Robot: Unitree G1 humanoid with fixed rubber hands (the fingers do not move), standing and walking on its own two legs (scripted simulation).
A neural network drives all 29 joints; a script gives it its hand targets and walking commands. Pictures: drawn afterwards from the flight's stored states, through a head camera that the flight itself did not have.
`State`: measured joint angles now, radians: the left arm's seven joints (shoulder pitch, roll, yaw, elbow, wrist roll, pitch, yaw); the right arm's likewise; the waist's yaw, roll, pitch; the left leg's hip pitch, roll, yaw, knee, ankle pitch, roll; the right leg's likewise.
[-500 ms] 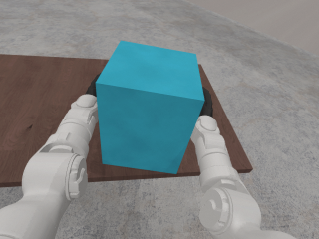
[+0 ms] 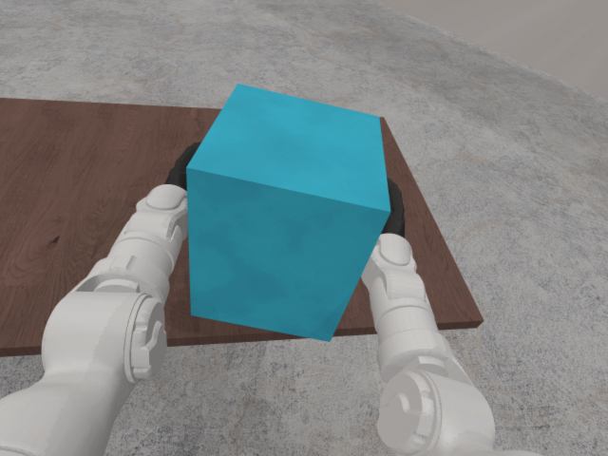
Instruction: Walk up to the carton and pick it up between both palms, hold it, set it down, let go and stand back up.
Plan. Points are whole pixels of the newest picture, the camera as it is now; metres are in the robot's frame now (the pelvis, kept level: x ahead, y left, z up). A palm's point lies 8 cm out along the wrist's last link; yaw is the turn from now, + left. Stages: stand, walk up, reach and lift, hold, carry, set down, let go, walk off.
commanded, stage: set down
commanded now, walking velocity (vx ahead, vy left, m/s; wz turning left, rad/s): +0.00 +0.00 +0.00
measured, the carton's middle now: (285, 216) +0.41 -0.03 +0.11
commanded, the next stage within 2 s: none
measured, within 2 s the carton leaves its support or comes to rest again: rests again in 0.80 s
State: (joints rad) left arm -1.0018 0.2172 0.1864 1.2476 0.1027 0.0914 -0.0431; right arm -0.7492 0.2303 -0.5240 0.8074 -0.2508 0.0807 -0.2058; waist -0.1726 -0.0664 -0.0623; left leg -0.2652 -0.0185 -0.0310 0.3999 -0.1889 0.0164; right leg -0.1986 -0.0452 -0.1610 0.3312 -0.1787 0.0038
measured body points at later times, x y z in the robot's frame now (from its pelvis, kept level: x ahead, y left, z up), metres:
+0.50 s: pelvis +0.00 +0.00 +0.00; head +0.03 +0.04 +0.45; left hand +0.47 +0.11 +0.09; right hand +0.37 -0.17 +0.08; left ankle +0.01 +0.10 -0.75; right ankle -0.01 -0.12 -0.75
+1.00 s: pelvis +0.00 +0.00 +0.00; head +0.04 +0.04 +0.45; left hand +0.47 +0.11 +0.08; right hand +0.37 -0.17 +0.07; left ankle +0.01 +0.10 -0.75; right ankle -0.01 -0.12 -0.75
